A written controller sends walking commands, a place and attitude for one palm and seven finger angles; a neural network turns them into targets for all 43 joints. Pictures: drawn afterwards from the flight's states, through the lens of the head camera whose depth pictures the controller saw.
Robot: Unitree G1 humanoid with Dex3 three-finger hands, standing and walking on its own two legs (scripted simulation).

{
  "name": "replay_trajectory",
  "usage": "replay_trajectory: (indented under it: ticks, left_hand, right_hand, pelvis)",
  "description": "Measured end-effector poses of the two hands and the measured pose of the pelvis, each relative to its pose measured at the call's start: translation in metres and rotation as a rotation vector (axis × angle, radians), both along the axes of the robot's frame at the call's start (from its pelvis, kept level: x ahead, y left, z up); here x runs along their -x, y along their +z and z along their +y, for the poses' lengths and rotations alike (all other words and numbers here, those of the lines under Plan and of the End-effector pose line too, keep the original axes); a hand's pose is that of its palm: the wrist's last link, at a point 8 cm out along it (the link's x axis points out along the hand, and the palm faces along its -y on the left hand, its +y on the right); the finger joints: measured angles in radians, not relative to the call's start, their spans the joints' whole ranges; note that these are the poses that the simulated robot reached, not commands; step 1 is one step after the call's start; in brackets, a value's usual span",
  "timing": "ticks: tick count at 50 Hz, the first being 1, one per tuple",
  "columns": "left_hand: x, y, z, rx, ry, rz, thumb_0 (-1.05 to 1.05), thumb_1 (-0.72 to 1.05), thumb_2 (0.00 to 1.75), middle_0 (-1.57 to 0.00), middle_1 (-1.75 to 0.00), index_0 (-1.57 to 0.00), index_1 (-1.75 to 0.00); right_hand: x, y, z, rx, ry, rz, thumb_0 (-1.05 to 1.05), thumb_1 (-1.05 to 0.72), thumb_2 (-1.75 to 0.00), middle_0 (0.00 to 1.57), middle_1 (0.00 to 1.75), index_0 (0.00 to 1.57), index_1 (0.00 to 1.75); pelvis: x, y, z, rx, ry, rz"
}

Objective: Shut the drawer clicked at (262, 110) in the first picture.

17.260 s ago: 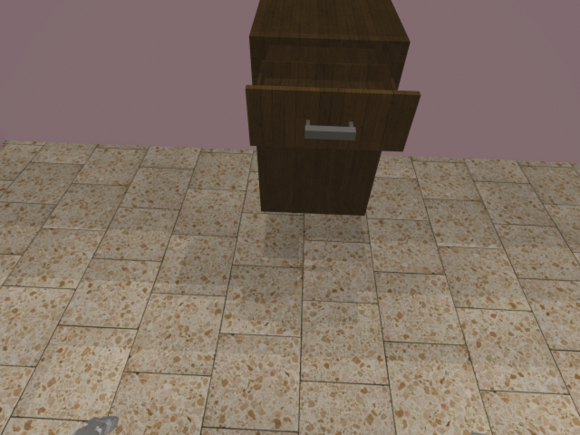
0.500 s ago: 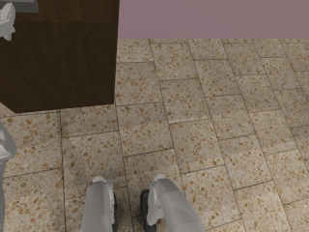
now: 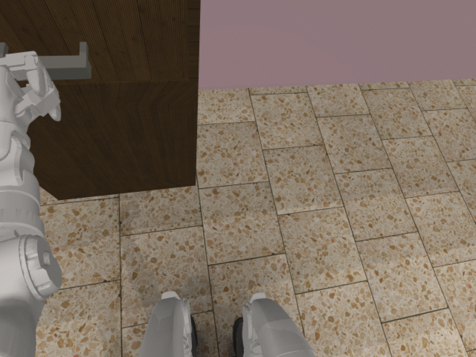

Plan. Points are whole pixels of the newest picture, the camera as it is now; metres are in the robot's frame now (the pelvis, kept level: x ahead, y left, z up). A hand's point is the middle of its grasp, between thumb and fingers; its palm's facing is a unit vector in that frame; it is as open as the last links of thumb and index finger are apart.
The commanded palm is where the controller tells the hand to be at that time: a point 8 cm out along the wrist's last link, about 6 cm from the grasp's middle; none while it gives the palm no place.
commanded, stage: draw the hand back to the body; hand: left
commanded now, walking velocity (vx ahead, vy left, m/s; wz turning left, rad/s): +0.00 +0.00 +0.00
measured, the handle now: (43, 58) +0.59 +0.28 +0.04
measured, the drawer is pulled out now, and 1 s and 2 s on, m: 0.00 0.00 0.00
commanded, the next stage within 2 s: step back with the hand held close in 1.32 s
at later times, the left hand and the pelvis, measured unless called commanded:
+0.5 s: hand out of the picture +0.35 +0.25 +0.14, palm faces +0.14 -0.98 -0.11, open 3.3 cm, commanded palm +0.32 +0.29 +0.16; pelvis +0.03 +0.00 +0.07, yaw +3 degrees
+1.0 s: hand out of the picture +0.24 +0.24 +0.24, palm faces +0.38 -0.86 -0.34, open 3.3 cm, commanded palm +0.19 +0.28 +0.26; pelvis +0.04 -0.01 +0.11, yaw +3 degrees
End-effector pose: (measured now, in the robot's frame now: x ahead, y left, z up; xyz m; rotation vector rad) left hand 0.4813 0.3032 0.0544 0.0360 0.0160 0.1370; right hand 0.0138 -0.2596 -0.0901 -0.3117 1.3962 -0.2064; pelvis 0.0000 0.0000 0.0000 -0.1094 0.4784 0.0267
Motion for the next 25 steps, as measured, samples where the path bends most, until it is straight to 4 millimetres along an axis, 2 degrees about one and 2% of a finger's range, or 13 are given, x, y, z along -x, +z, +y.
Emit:
replay_trajectory:
  ticks: [3, 6, 13, 19, 23, 25]
  left_hand:
    - [0.011, 0.007, 0.0, -0.02, -0.01, -0.029, 0.0, 0.85, 0.89, -1.4, -1.6, -1.4, -1.6]
    - [0.031, 0.019, -0.003, -0.029, -0.03, -0.025, 0.01, 0.87, 0.89, -1.4, -1.6, -1.39, -1.6]
    - [0.084, 0.053, 0.004, 0.005, 0.02, -0.005, 0.01, 0.89, 0.9, -1.4, -1.6, -1.4, -1.6]
    - [0.12, 0.081, 0.001, -0.012, 0.0, -0.051, 0.01, 0.9, 0.9, -1.4, -1.6, -1.4, -1.6]
    - [0.145, 0.09, -0.004, 0.001, -0.031, -0.041, 0.01, 0.9, 0.9, -1.4, -1.6, -1.4, -1.6]
    - [0.157, 0.096, -0.004, -0.073, 0.007, -0.001, 0.01, 0.9, 0.9, -1.4, -1.6, -1.4, -1.6]
  right_hand:
    - [-0.014, 0.004, 0.0, -0.012, -0.016, -0.019, 0.01, -0.9, -0.9, 0.2, 0.3, 0.2, 0.3]
    - [-0.033, 0.014, 0.004, -0.039, -0.025, -0.059, 0.01, -0.9, -0.9, 0.2, 0.3, 0.2, 0.3]
    - [-0.093, 0.043, 0.012, -0.072, 0.033, -0.235, 0.01, -0.9, -0.9, 0.2, 0.3, 0.2, 0.3]
    - [-0.142, 0.064, 0.015, -0.077, 0.098, -0.409, 0.01, -0.9, -0.9, 0.2, 0.3, 0.2, 0.3]
    - [-0.164, 0.077, 0.02, -0.087, 0.129, -0.507, 0.01, -0.9, -0.9, 0.2, 0.3, 0.2, 0.3]
    - [-0.172, 0.083, 0.023, -0.089, 0.134, -0.536, 0.01, -0.9, -0.9, 0.2, 0.3, 0.2, 0.3]
  pelvis:
    - [-0.007, 0.007, 0.001, -0.006, -0.006, -0.012]
    - [-0.016, 0.022, 0.002, -0.013, -0.007, -0.04]
    - [-0.033, 0.05, 0.001, -0.032, 0.015, -0.132]
    - [-0.035, 0.061, 0.002, -0.042, 0.034, -0.206]
    - [-0.032, 0.066, 0.003, -0.052, 0.039, -0.251]
    - [-0.03, 0.071, 0.003, -0.06, 0.035, -0.28]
